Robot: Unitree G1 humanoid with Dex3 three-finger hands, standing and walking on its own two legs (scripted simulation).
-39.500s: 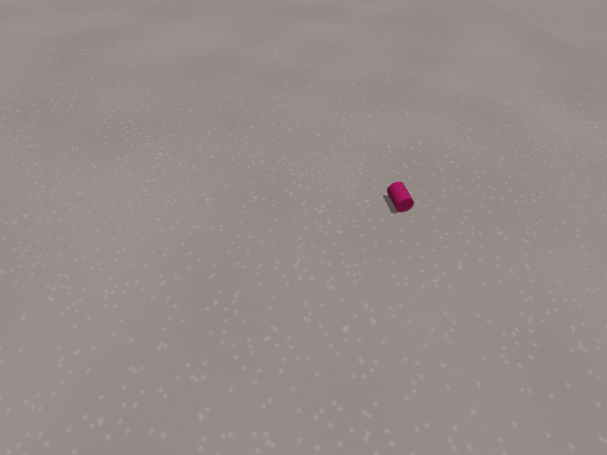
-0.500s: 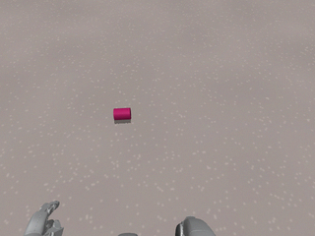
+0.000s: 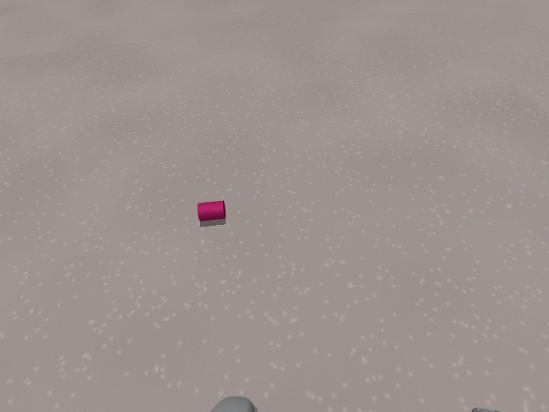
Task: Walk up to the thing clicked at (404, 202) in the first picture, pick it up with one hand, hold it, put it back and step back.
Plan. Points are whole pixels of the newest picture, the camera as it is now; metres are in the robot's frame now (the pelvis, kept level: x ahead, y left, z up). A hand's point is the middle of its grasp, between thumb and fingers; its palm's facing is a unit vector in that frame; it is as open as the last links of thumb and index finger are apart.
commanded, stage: step back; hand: left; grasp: from above
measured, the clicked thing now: (211, 210) +1.07 +0.38 -0.72
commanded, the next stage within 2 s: stand in 0.96 s
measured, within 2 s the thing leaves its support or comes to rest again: neither
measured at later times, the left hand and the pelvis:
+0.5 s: hand out of the picture +0.07 +0.28 -0.14, palm faces +0.06 -0.92 -0.39, open 7.4 cm; pelvis +0.00 +0.00 +0.00, yaw +4 degrees
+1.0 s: hand out of the picture +0.10 +0.29 -0.15, palm faces +0.12 -0.93 -0.36, open 7.4 cm; pelvis +0.04 +0.02 +0.01, yaw +6 degrees
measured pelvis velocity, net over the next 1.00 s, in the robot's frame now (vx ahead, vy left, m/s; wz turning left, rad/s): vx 0.04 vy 0.02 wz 0.11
